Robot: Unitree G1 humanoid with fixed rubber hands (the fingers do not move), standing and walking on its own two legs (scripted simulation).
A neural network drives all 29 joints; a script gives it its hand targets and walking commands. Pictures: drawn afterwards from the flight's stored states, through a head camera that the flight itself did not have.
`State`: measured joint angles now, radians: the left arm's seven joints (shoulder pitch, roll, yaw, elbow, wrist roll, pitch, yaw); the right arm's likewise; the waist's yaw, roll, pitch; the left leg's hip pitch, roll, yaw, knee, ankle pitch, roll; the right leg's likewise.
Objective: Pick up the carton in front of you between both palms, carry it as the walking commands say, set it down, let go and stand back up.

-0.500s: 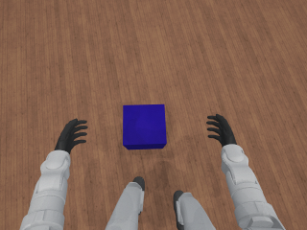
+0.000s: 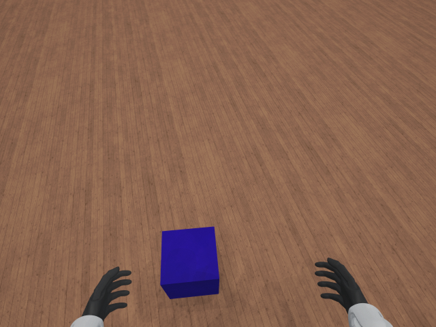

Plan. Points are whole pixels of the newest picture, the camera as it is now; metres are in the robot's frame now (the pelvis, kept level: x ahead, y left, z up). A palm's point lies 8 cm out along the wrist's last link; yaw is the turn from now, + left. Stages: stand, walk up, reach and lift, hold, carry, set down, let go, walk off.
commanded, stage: let go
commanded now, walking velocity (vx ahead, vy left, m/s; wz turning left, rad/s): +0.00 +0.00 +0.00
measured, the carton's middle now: (191, 263) +0.41 +0.11 -0.65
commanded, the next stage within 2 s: stand in 0.32 s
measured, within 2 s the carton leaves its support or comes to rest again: neither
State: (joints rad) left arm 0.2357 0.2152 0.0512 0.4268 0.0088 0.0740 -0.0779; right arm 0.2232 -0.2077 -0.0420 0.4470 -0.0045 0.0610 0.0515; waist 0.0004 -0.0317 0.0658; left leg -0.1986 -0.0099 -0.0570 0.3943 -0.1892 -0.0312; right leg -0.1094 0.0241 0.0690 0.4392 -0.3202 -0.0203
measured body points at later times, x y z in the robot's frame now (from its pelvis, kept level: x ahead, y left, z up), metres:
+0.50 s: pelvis +0.01 +0.02 -0.01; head +0.02 +0.04 +0.44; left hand +0.17 +0.30 -0.09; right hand +0.16 -0.26 -0.10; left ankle +0.01 +0.14 -0.74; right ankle -0.05 -0.11 -0.74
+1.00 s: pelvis +0.02 +0.03 +0.00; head +0.02 +0.05 +0.45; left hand +0.14 +0.33 -0.12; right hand +0.14 -0.26 -0.10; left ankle +0.01 +0.14 -0.74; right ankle -0.05 -0.11 -0.74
